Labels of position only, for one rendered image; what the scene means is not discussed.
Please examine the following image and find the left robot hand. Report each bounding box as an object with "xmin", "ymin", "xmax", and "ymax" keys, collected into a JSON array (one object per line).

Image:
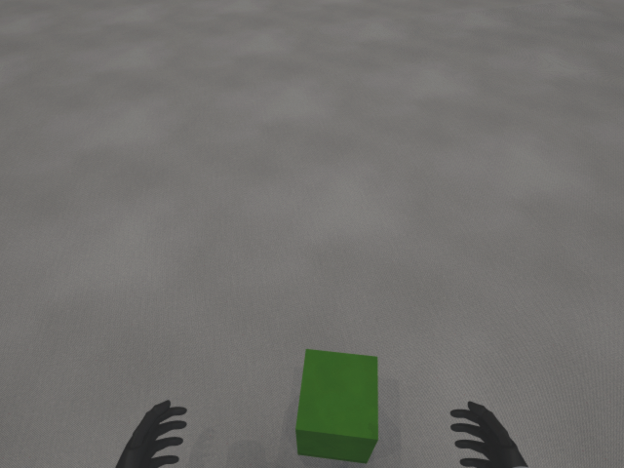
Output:
[{"xmin": 115, "ymin": 400, "xmax": 187, "ymax": 468}]

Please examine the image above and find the carton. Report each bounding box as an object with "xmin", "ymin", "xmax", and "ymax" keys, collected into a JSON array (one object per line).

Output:
[{"xmin": 295, "ymin": 349, "xmax": 378, "ymax": 463}]

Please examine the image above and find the right robot hand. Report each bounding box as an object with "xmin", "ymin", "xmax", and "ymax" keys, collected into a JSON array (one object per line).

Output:
[{"xmin": 450, "ymin": 402, "xmax": 528, "ymax": 468}]

